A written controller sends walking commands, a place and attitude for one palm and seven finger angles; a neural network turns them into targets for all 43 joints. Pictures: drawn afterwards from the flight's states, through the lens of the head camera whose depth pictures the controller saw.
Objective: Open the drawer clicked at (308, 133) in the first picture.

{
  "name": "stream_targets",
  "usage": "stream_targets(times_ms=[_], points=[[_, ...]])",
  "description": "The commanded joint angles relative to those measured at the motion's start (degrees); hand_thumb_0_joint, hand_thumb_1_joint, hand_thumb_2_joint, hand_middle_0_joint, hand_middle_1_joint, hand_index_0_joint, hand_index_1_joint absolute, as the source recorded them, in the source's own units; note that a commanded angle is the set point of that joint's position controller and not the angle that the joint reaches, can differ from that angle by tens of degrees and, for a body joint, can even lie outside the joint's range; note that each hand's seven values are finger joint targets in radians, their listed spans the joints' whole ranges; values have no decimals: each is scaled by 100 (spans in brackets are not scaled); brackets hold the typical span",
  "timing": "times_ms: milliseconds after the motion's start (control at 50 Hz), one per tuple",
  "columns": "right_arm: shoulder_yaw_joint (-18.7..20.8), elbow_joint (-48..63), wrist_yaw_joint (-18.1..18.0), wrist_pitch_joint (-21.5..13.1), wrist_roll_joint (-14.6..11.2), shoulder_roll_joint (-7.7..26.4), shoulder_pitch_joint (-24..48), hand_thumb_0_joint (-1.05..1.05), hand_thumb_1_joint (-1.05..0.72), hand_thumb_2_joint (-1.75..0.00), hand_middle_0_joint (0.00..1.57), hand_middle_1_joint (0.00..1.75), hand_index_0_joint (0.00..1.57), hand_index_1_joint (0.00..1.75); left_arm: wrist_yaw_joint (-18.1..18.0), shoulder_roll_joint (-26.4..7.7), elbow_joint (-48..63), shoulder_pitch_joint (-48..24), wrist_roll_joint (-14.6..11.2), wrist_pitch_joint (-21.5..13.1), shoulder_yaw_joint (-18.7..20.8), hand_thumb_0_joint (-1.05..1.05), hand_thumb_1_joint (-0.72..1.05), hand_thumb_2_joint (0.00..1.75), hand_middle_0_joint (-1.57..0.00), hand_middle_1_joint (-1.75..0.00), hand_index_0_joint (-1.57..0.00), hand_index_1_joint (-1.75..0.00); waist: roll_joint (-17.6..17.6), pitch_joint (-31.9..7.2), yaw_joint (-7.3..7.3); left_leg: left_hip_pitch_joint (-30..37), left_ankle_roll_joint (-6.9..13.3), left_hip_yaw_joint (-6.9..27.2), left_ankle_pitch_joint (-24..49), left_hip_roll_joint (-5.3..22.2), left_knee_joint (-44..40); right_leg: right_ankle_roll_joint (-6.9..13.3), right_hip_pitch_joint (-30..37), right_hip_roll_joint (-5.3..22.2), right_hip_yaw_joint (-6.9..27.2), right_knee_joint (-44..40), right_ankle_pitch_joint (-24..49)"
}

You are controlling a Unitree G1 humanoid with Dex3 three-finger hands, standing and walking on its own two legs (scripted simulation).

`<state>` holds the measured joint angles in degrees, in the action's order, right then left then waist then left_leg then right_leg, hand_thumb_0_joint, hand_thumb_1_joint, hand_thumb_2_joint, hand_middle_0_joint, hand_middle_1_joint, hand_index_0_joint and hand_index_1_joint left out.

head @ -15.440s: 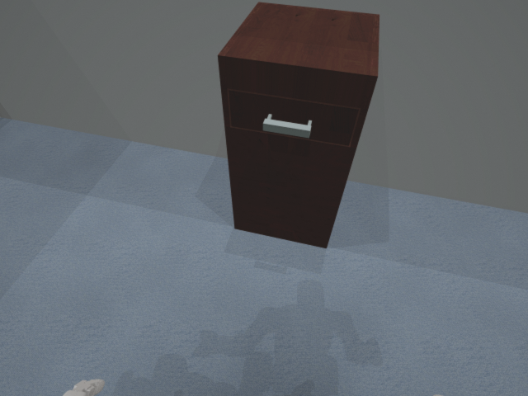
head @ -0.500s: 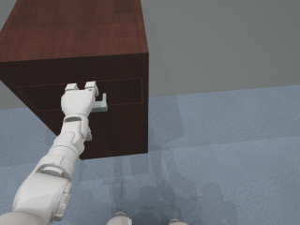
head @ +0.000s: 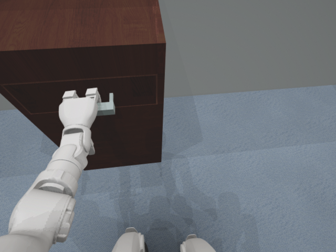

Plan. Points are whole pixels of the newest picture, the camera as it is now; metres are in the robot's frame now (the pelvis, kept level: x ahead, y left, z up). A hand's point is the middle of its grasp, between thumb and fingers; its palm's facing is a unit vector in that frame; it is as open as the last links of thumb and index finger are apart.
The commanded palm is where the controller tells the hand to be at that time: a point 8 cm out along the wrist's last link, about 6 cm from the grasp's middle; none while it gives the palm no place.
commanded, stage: lower the fingers behind the handle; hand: left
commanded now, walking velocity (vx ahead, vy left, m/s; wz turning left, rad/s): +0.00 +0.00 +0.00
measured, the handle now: (88, 103) +0.52 +0.20 -0.04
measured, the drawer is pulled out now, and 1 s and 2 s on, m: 0.00 0.00 0.01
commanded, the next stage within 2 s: close the thumb around the handle in 0.80 s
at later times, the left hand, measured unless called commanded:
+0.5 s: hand (89, 125) +0.46 +0.20 -0.05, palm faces -0.05 -0.03 -1.00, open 13.8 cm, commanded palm +0.44 +0.18 +0.00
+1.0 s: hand (90, 125) +0.45 +0.20 -0.05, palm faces -0.04 -0.04 -1.00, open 13.7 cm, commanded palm +0.43 +0.19 +0.00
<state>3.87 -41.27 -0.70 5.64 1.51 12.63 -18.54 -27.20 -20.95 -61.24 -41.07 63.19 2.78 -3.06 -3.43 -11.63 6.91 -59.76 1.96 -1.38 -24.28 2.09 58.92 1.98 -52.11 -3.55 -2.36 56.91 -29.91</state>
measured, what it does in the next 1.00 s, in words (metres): stands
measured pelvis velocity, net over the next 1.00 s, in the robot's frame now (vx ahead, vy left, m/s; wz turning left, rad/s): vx -0.01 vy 0.01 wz -0.01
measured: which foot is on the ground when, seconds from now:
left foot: down 0.00-1.00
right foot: down 0.00-1.00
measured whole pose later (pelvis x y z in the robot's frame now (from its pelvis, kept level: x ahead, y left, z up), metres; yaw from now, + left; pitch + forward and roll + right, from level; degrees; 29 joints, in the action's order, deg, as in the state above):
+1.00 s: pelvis -0.01 +0.01 -0.02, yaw -1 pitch +27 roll -3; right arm 3.3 -41.2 0.1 6.0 2.1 12.7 -18.1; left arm -29.5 -20.5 -61.6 -42.3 63.2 4.1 -3.3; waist -3.7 -12.2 7.3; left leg -65.0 2.4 -1.3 -25.4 2.4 63.7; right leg 1.6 -57.3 -3.8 -2.4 61.6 -31.0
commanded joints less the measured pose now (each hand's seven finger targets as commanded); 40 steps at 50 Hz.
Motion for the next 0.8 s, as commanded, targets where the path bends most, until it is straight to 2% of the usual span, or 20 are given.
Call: stream_targets(times_ms=[0,40,60,80,140,240,300,340,360,380,400,440,460,480,520,560,600,660,740,780], points=[[324,260,-64,-108,49,876,-787,0,-90,-90,20,30,20,30,-310,-1065,1218,-2317,56,-54,312,0,-50,30,-30,-120,-30,-120,-334,-2731,67,2828,55,176,2558,-154,-147,-6,280,-144,118,-562,2630],[324,226,-43,-104,68,874,-796,0,-90,-90,20,30,20,30,-308,-969,1103,-2224,21,-25,290,0,-50,30,-30,-120,-30,-120,-219,-2712,101,2759,54,206,2644,-151,-89,-8,249,-145,96,-509,2680],[312,222,-50,-94,57,898,-799,0,-90,-90,20,30,20,30,-331,-1092,1094,-2266,70,-24,332,0,-50,30,-30,-120,-30,-120,-200,-2700,103,2698,46,225,2555,-138,-80,-15,180,-144,89,-485,2596],[312,215,-41,-93,64,889,-791,0,-90,-90,20,30,20,30,-342,-921,983,-2220,64,16,215,0,-50,30,-30,-120,-30,-120,-158,-2557,146,2613,60,203,2452,-142,-75,-17,130,-155,82,-504,2531],[285,205,-38,-80,79,931,-776,0,-90,-90,20,30,20,30,-372,-1181,935,-2329,67,59,378,0,-50,30,-30,-120,-30,-120,-198,-2598,112,2509,48,237,2358,-141,-46,0,84,-145,87,-433,2406],[323,209,-3,-90,111,893,-791,0,-90,-90,20,30,20,30,-404,-743,1040,-2389,69,65,120,0,-50,30,-30,-120,-30,-120,-426,-2725,164,2869,0,350,2608,-76,17,27,-303,-171,-9,-319,2245],[311,200,13,-71,101,910,-795,0,-90,-90,20,30,20,30,-433,-653,841,-2340,90,128,43,0,-50,30,-30,-120,-30,-120,-196,-2535,200,2731,-1,387,2353,-51,0,17,-448,-177,-43,-326,1995],[317,188,34,-75,122,897,-792,0,-90,-90,20,30,20,30,-421,-497,815,-2439,68,158,-59,0,-50,30,-30,-120,-30,-120,-301,-2567,223,2749,-6,407,2343,-54,28,33,-539,-168,-47,-288,1943],[312,193,40,-66,111,906,-781,0,-90,-90,20,30,20,30,-428,-533,779,-2405,81,170,-49,0,-50,30,-30,-120,-30,-120,-363,-2589,210,2754,-7,395,2258,-49,34,26,-608,-168,-45,-289,1872],[300,198,34,-48,114,919,-795,0,-90,-90,20,30,20,30,-425,-598,555,-2214,91,226,24,0,-50,30,-30,-120,-30,-120,-158,-2430,181,2611,-4,403,2167,-53,28,37,-578,-176,-56,-279,1808],[283,217,32,-46,110,926,-764,0,-90,-90,20,30,20,30,-425,-608,664,-2360,59,232,-2,0,-50,30,-30,-120,-30,-120,-119,-2468,223,2501,23,354,2080,-66,38,10,-483,-167,-23,-301,1854],[273,235,24,-52,110,924,-758,0,-90,-90,20,30,20,30,-399,-753,756,-2403,30,232,92,0,-50,30,-30,-120,-30,-120,-230,-2647,163,2529,16,352,2110,-84,44,28,-361,-156,2,-280,1911],[271,242,16,-51,95,915,-774,0,-90,-90,20,30,20,30,-391,-676,812,-2497,55,232,-10,0,-50,30,-30,-120,-30,-120,-214,-2674,217,2553,27,349,2125,-80,61,11,-384,-157,11,-279,1960],[276,251,20,-52,95,898,-770,0,-90,-90,20,30,20,30,-376,-604,729,-2327,43,249,-27,0,-50,30,-30,-120,-30,-120,-260,-2544,180,2543,19,331,2102,-82,39,20,-391,-160,-9,-310,1918],[253,241,9,-44,83,915,-763,0,-90,-90,20,30,20,30,-354,-752,662,-2344,19,270,51,0,-50,30,-30,-120,-30,-120,-119,-2426,204,2376,39,302,1970,-86,42,7,-326,-159,15,-341,1903],[237,269,-10,-53,71,918,-767,0,-90,-90,20,30,20,30,-315,-826,710,-2390,8,234,74,0,-50,30,-30,-120,-30,-120,-91,-2513,197,2336,46,307,1955,-101,42,-1,-271,-151,24,-324,1929],[233,287,-10,-62,70,910,-760,0,-90,-90,20,30,20,30,-302,-828,756,-2301,2,198,87,0,-50,30,-30,-120,-30,-120,-188,-2571,150,2319,45,279,1934,-111,46,2,-218,-151,40,-321,1947],[241,282,-16,-71,64,909,-774,0,-90,-90,20,30,20,30,-294,-788,816,-2362,22,131,47,0,-50,30,-30,-120,-30,-120,-178,-2508,189,2343,46,307,1988,-95,56,2,-298,-147,31,-308,1958],[260,292,4,-66,83,888,-756,0,-90,-90,20,30,20,30,-316,-737,902,-2167,-22,93,92,0,-50,30,-30,-120,-30,-120,-226,-2605,123,2396,37,269,2114,-106,66,15,-157,-147,35,-305,2120],[257,293,-4,-46,75,896,-765,0,-90,-90,20,30,20,30,-355,-873,891,-2016,27,94,189,0,-50,30,-30,-120,-30,-120,-177,-2617,72,2343,38,243,2161,-112,81,9,-73,-150,51,-293,2244]])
